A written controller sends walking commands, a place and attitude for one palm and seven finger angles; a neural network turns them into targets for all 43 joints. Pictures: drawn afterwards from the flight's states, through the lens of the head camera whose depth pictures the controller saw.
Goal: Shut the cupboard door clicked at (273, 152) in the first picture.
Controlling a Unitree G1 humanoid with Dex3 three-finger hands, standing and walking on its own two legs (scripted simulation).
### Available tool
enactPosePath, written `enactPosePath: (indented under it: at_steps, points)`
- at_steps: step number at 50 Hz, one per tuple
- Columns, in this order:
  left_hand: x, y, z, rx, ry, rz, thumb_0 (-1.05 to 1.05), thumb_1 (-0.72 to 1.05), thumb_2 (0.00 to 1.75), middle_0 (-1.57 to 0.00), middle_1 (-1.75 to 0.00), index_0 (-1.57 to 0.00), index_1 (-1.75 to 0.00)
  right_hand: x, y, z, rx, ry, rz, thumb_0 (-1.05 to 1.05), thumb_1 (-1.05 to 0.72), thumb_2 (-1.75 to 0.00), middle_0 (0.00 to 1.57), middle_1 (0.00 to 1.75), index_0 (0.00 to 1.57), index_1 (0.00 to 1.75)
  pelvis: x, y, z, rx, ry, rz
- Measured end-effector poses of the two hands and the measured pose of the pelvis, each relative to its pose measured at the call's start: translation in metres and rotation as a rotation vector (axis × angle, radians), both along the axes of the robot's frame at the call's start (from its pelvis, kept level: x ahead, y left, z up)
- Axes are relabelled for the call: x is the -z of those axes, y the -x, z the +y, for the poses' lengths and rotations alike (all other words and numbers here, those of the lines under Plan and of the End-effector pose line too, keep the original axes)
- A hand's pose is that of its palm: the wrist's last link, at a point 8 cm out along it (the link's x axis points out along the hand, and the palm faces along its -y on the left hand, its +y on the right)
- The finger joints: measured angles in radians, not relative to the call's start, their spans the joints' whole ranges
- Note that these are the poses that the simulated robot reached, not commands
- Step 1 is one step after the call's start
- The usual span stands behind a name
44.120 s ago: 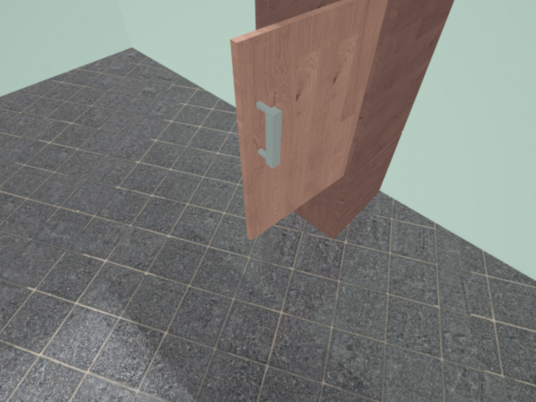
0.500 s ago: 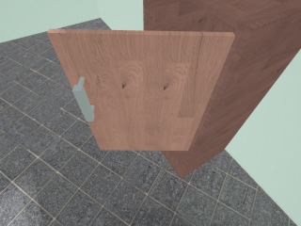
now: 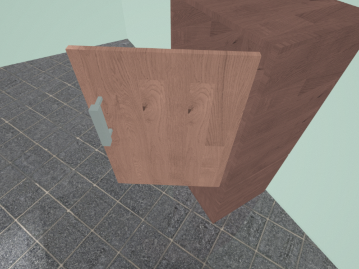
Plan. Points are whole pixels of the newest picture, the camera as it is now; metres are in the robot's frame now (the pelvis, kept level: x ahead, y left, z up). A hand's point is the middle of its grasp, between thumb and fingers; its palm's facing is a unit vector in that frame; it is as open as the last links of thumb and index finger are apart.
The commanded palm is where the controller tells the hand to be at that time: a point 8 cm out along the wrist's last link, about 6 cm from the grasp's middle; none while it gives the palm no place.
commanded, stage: come to a stop and stand still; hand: left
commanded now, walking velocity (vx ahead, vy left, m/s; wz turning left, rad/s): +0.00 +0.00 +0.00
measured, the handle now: (103, 121) +0.46 +0.25 +0.04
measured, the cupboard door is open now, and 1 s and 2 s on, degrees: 58 58 58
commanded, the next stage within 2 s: look again from close up in 0.18 s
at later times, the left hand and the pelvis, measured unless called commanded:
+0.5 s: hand out of the picture +0.01 +0.19 -0.18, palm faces +0.03 -0.98 -0.22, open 7.4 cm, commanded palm none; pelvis -0.01 +0.01 -0.01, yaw +1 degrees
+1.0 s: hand out of the picture +0.08 +0.26 -0.14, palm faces +0.20 -0.95 -0.24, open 7.4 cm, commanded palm +0.08 +0.29 -0.07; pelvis -0.01 +0.05 -0.02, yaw +1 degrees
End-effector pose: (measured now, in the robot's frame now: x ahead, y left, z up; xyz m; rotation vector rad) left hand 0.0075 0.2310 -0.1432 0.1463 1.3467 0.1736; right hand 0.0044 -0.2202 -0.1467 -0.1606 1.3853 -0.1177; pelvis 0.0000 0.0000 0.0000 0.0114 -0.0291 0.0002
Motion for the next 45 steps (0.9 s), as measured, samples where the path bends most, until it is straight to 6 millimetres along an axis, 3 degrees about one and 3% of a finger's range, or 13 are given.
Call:
enactPosePath:
  at_steps: [7, 14, 24, 34, 39, 45]
  points:
    - [0.002, 0.029, -0.007, -0.028, 0.010, 0.060, 0.00, 0.91, 0.90, -0.20, -0.30, -0.20, -0.30, -0.001, 0.016, -0.003, -0.007, 0.000, 0.045, 0.01, -0.91, -0.90, 0.20, 0.30, 0.19, 0.30, -0.001, 0.003, -0.004, -0.008, 0.002, 0.002]
    - [0.004, 0.035, -0.013, -0.037, 0.027, 0.068, 0.00, 0.91, 0.90, -0.20, -0.30, -0.20, -0.30, -0.002, 0.026, -0.001, -0.004, -0.002, 0.067, 0.01, -0.91, -0.90, 0.20, 0.30, 0.19, 0.30, -0.001, 0.004, -0.005, -0.012, 0.003, 0.002]
    - [0.008, 0.007, 0.008, 0.018, -0.014, -0.035, 0.00, 0.91, 0.90, -0.20, -0.30, -0.20, -0.30, 0.005, 0.003, -0.006, 0.035, 0.030, -0.052, 0.01, -0.91, -0.90, 0.20, 0.30, 0.20, 0.30, 0.011, 0.007, 0.008, -0.023, 0.024, 0.015]
    - [0.001, -0.037, 0.041, 0.040, -0.024, -0.158, 0.00, 0.91, 0.90, -0.20, -0.30, -0.20, -0.30, -0.004, -0.014, 0.016, 0.009, 0.048, -0.117, 0.01, -0.91, -0.90, 0.20, 0.30, 0.19, 0.30, 0.008, 0.006, 0.032, -0.010, 0.018, 0.012]
    - [-0.002, -0.037, 0.053, 0.043, -0.037, -0.147, 0.00, 0.91, 0.90, -0.20, -0.30, -0.20, -0.30, -0.003, -0.023, 0.028, -0.004, 0.036, -0.132, 0.01, -0.91, -0.90, 0.20, 0.30, 0.20, 0.30, 0.007, 0.007, 0.042, -0.006, 0.014, 0.004]
    - [0.000, -0.021, 0.060, 0.039, -0.041, -0.094, 0.00, 0.91, 0.90, -0.20, -0.30, -0.20, -0.30, -0.002, -0.030, 0.038, -0.012, 0.024, -0.138, 0.01, -0.91, -0.90, 0.20, 0.30, 0.20, 0.30, 0.007, 0.008, 0.049, 0.000, 0.011, -0.005]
